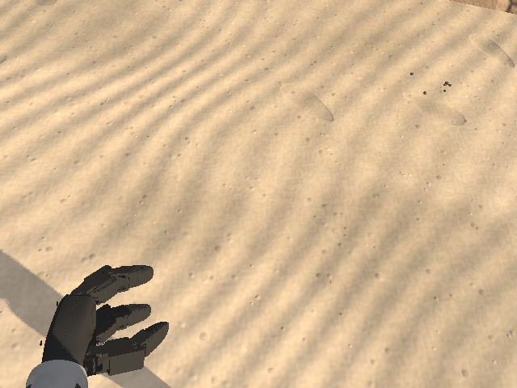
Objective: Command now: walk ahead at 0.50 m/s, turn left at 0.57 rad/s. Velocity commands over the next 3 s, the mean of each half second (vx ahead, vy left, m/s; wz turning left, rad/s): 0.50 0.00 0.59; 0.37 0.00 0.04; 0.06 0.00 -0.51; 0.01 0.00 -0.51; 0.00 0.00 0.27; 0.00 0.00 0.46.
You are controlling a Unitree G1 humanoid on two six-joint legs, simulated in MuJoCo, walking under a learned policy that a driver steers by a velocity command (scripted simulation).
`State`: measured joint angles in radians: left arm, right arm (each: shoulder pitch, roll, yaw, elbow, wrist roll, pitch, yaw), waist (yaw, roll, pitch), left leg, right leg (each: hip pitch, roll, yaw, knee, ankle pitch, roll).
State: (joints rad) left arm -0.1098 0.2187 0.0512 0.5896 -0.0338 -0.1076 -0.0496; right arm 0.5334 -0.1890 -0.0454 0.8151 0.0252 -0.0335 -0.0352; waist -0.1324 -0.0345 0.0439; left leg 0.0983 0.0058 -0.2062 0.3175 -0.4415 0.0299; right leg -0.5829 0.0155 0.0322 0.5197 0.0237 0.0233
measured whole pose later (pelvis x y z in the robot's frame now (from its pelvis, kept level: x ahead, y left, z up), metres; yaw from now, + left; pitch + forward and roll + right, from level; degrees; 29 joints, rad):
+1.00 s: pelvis +0.51 +0.10 +0.01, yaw +17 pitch +1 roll +2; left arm 0.15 0.27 0.04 0.76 -0.01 -0.04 -0.04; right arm 0.21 -0.26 -0.05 0.74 -0.01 -0.05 -0.02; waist -0.03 -0.06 0.05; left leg -0.05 -0.05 0.15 0.32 -0.30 0.05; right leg -0.60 -0.07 0.01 0.65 0.00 0.03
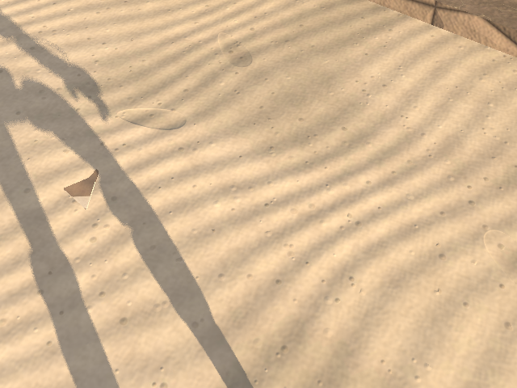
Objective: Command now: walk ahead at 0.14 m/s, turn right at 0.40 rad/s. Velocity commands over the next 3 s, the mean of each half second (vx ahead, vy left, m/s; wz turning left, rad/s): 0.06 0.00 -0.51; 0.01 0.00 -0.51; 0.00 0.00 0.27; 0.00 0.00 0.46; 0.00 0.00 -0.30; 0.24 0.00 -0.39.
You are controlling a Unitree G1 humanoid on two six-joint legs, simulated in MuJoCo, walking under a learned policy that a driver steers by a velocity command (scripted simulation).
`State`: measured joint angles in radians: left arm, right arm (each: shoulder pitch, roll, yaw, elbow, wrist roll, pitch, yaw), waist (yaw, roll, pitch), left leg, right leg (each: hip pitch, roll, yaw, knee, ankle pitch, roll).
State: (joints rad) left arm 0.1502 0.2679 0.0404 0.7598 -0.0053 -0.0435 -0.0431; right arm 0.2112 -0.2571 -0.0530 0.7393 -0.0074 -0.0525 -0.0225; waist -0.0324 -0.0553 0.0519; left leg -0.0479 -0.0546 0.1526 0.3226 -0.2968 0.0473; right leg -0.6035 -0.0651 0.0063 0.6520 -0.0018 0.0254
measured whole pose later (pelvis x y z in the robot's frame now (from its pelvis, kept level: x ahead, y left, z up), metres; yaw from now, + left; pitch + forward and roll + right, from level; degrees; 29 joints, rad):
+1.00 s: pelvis +0.10 -0.01 -0.01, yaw -33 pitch +2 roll +0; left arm 0.15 0.27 0.06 0.60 0.01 0.06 0.00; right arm 0.16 -0.30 -0.07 0.72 -0.01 0.01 -0.02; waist -0.03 0.04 0.04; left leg -0.37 0.10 0.05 0.80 -0.50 -0.06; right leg -0.29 0.02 -0.01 0.56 -0.29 -0.04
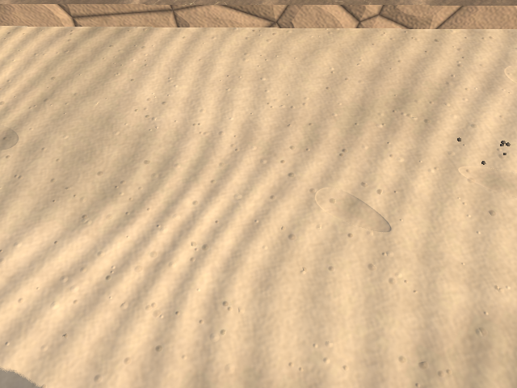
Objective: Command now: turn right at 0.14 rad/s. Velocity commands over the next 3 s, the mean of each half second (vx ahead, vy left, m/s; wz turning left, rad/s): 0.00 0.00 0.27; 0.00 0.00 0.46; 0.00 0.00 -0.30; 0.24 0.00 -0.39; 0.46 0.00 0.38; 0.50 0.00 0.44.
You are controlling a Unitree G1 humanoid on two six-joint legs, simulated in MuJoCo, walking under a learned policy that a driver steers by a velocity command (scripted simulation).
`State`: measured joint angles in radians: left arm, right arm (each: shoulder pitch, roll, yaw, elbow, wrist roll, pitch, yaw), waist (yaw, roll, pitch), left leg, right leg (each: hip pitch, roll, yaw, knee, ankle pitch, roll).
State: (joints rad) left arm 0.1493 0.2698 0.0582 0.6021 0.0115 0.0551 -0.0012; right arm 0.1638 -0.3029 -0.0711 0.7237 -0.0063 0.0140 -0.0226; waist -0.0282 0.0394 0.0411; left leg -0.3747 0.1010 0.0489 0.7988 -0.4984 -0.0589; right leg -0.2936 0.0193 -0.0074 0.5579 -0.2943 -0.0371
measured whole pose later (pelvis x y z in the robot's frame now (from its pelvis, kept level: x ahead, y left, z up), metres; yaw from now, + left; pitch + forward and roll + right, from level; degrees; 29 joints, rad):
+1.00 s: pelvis -0.01 +0.00 +0.00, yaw +28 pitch +1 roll -1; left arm 0.15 0.28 0.07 0.75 0.02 -0.02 0.00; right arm 0.15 -0.30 -0.05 0.63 -0.01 0.04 -0.03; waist 0.00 0.03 0.03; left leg -0.29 -0.11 -0.22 0.59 -0.33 0.02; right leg -0.25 0.04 0.05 0.48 -0.24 0.00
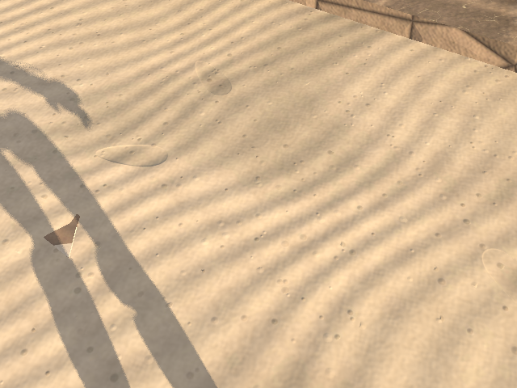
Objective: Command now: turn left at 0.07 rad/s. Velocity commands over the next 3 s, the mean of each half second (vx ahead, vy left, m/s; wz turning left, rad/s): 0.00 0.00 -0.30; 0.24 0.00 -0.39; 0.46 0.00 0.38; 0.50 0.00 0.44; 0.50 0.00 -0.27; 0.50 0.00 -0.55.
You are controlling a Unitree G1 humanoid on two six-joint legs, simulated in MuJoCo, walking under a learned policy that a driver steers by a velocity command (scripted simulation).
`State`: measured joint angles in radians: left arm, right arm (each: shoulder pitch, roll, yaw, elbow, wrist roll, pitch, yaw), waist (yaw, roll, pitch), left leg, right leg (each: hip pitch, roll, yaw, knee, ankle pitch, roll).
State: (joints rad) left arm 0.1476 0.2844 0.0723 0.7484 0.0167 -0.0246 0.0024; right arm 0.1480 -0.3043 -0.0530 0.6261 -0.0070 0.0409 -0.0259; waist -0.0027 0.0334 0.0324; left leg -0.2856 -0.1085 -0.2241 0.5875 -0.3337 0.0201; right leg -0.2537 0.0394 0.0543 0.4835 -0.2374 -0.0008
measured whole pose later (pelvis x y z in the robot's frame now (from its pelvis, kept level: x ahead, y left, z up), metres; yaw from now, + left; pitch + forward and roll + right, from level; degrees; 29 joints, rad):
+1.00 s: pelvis +0.08 -0.09 +0.01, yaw -25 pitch +2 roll +1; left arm 0.36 0.28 0.04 0.71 -0.01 -0.05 0.01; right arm 0.12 -0.30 -0.06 0.69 0.02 -0.07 0.03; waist 0.06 0.04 0.00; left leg -0.58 0.05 -0.02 0.63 -0.03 -0.04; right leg -0.03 0.06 0.08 0.28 -0.28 -0.07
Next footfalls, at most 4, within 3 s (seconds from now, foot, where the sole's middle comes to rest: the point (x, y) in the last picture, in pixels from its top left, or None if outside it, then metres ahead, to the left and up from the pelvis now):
0.62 right None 0.00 -0.15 -0.77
1.16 left None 0.36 -0.06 -0.77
1.64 right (397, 338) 0.60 -0.32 -0.77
2.12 left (289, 256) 0.86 -0.05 -0.77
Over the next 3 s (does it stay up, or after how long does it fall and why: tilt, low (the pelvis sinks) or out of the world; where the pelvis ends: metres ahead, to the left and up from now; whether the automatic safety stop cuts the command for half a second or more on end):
stays up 1.15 -0.26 0.01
